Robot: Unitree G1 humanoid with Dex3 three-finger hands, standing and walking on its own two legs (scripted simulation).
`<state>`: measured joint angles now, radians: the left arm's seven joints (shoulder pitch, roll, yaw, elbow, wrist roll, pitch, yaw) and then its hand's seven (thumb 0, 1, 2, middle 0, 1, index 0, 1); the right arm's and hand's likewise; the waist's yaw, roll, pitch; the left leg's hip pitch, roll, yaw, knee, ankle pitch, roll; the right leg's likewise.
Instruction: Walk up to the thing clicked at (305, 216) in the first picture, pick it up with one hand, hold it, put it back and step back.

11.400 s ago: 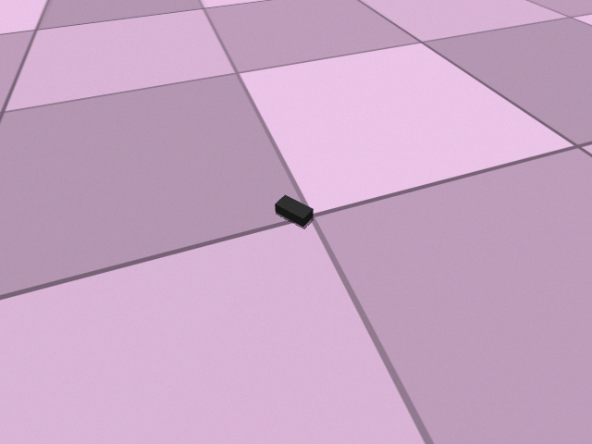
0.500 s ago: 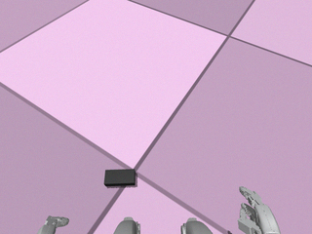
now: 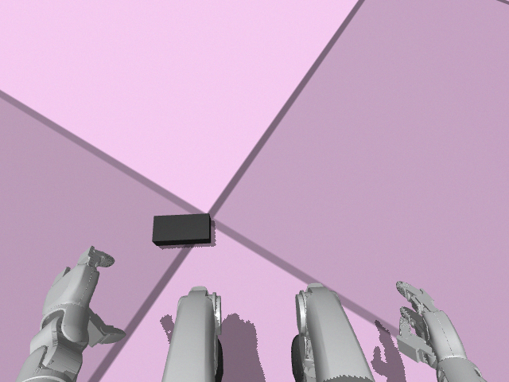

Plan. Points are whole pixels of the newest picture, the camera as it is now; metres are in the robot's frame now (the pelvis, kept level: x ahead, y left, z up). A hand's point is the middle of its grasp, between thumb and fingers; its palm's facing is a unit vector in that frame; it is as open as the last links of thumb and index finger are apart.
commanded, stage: rise first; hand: left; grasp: from above
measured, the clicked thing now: (182, 229) +0.50 +0.21 -0.51
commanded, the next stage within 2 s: none
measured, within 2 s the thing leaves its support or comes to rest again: neither
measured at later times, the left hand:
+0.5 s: hand (131, 254) +0.38 +0.28 -0.29, palm faces -0.48 -0.16 -0.86, open 14.0 cm
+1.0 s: hand (143, 239) +0.43 +0.28 -0.35, palm faces -0.46 +0.00 -0.89, open 14.1 cm
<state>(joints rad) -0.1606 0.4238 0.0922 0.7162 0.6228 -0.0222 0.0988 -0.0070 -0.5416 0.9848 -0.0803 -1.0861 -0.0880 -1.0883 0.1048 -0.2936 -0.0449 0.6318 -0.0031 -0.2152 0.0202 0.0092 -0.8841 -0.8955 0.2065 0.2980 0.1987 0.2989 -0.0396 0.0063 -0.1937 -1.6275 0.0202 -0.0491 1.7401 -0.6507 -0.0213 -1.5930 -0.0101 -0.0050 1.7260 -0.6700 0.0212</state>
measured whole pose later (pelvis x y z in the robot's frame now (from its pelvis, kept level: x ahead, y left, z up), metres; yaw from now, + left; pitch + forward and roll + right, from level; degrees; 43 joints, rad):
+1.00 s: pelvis -0.03 +0.01 -0.19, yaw -6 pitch +34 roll -7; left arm -0.91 0.76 0.10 1.39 1.30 -0.29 0.36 0.00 -0.52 1.00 -0.07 -1.01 -0.09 -1.00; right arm 0.13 -0.25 0.03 0.76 -0.14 -0.03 0.12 0.00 -0.90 -0.90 0.21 0.30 0.20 0.30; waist -0.20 -0.02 -0.07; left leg -2.28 0.01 -0.14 2.36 -0.67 -0.02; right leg -2.20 0.02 -0.05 2.28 -0.68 0.05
